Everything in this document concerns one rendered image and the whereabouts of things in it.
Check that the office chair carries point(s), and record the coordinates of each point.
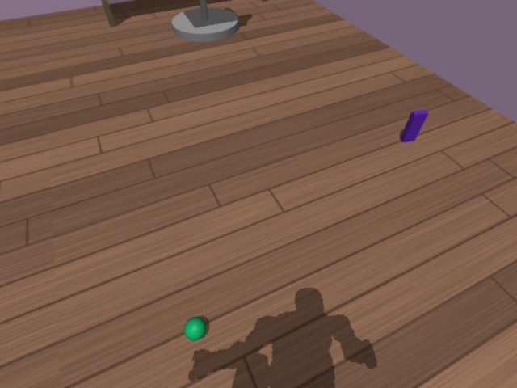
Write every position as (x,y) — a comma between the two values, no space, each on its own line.
(205,24)

